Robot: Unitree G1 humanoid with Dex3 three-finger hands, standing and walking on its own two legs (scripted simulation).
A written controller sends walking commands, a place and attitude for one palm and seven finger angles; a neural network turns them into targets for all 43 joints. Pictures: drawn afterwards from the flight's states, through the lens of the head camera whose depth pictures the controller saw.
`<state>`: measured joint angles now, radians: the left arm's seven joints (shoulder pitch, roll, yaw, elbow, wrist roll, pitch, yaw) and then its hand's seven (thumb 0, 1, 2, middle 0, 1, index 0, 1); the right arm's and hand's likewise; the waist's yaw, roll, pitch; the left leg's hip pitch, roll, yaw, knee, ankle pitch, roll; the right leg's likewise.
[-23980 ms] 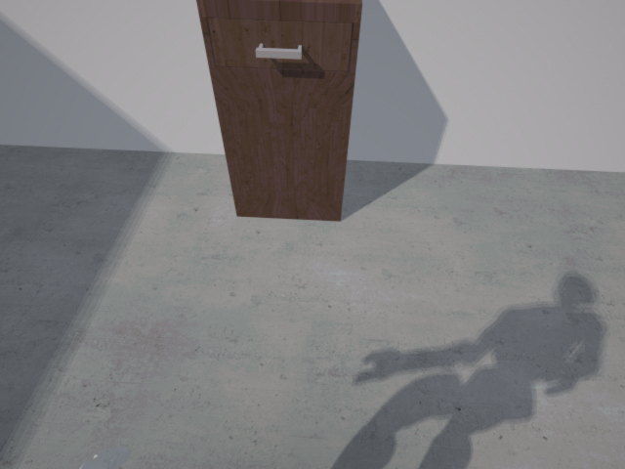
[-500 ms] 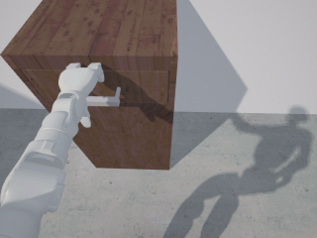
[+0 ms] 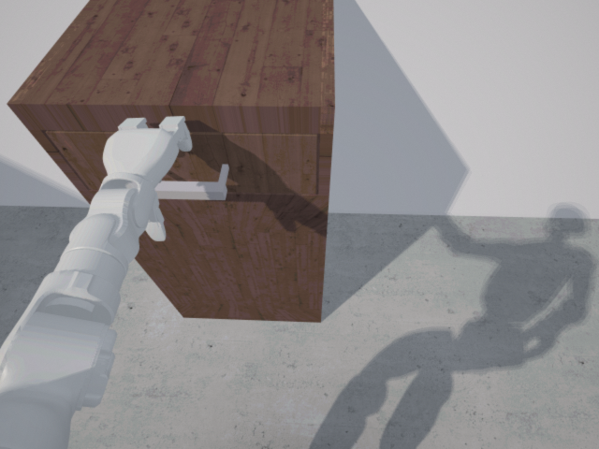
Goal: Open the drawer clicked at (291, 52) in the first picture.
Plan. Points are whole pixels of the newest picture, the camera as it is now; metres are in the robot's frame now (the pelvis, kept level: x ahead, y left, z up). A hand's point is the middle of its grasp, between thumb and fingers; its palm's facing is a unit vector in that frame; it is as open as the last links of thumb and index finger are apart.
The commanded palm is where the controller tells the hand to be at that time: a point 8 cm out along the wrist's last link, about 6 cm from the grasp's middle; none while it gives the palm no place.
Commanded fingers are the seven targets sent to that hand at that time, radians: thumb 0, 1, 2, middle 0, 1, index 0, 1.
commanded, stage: re-aim the fingers above the handle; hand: left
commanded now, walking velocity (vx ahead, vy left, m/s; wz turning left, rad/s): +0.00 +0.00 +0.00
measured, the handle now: (186, 180) +0.53 +0.18 +0.01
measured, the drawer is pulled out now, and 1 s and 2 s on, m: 0.00 0.00 0.00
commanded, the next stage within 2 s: lower the fingers behind the handle in 1.58 s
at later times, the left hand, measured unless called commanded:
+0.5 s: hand (172, 171) +0.49 +0.18 +0.08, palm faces +0.04 -0.04 -1.00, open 13.6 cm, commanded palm +0.46 +0.21 +0.13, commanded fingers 0.00 -0.50 0.30 -0.30 -1.20 -0.30 -1.20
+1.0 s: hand (162, 177) +0.48 +0.19 +0.07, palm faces +0.00 -0.03 -1.00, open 13.8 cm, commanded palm +0.46 +0.20 +0.13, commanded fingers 0.00 -0.50 0.30 -0.30 -1.20 -0.30 -1.20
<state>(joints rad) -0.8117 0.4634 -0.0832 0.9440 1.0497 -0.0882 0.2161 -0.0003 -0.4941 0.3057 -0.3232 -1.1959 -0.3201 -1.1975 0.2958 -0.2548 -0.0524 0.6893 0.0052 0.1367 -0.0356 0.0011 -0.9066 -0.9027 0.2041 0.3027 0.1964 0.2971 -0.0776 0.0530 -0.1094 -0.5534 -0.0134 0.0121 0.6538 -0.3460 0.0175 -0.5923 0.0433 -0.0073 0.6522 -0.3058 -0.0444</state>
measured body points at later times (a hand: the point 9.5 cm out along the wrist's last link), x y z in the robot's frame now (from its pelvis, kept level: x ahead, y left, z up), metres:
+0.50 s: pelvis -0.01 +0.02 +0.00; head +0.07 +0.00 +0.44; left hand +0.48 +0.18 +0.13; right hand +0.03 -0.25 -0.14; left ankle -0.03 +0.11 -0.72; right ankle +0.00 -0.09 -0.72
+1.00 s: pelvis -0.01 +0.01 +0.00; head +0.07 +0.00 +0.44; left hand +0.48 +0.19 +0.13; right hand +0.03 -0.27 -0.13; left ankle -0.03 +0.11 -0.72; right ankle +0.00 -0.09 -0.72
